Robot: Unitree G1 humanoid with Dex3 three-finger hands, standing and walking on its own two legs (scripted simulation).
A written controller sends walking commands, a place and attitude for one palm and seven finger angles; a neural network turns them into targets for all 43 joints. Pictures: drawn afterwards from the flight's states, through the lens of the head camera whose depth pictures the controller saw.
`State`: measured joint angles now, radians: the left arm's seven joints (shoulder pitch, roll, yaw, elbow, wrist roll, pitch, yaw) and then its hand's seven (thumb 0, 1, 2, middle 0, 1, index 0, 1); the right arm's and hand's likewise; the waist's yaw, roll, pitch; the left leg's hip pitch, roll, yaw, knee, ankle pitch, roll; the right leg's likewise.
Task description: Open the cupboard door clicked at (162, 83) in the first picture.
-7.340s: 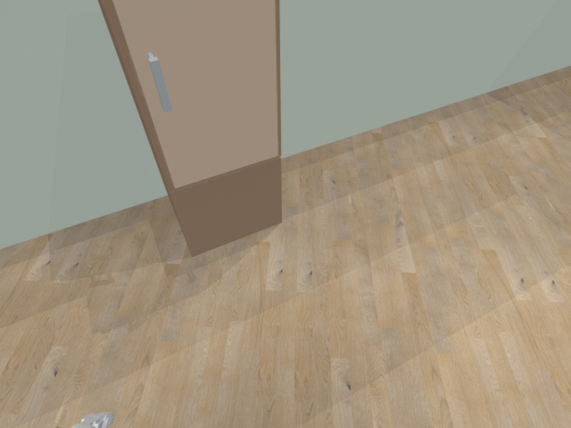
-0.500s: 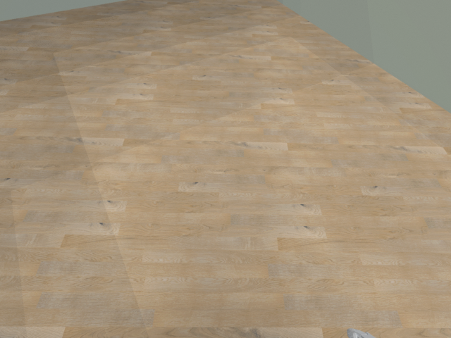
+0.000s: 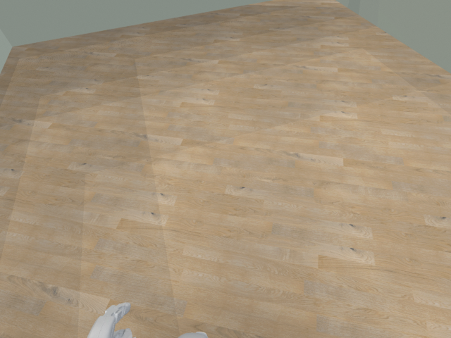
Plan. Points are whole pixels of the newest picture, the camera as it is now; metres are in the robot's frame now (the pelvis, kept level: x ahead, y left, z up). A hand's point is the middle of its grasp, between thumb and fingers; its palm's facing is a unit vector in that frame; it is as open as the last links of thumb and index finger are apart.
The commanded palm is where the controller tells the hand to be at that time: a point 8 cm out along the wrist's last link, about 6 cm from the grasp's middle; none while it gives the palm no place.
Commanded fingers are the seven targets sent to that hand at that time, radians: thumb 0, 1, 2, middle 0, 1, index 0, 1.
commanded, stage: turn to face it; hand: left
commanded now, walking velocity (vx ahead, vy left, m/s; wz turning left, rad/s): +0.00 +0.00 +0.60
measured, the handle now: out of the picture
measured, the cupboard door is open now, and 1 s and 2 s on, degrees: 0 0 0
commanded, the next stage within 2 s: none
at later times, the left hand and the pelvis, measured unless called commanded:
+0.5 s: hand out of the picture -0.06 +0.28 -0.18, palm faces +0.36 -0.90 -0.26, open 7.4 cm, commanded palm none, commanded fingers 0.00 0.90 0.90 -0.20 -0.30 -0.20 -0.30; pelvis -0.02 +0.05 +0.00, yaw +18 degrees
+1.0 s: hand out of the picture +0.00 +0.26 -0.13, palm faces +0.54 -0.79 -0.28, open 7.4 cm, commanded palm none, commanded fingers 0.00 0.90 0.90 -0.20 -0.30 -0.20 -0.30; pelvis -0.01 +0.01 +0.00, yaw +35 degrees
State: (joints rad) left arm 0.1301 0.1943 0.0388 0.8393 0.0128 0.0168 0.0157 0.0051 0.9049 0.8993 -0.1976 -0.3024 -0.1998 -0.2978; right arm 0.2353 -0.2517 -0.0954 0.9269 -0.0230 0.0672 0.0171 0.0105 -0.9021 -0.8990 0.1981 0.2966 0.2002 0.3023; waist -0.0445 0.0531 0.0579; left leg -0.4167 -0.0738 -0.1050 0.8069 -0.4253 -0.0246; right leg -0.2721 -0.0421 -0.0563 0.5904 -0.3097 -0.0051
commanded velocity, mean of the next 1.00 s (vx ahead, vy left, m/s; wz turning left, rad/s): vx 0.00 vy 0.00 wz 0.60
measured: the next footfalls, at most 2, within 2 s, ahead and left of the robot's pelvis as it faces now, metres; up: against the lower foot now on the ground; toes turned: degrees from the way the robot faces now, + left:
left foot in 0.40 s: +0.00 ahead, +0.15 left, +0.00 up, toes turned +21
right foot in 0.96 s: +0.09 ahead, -0.07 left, +0.00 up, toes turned +34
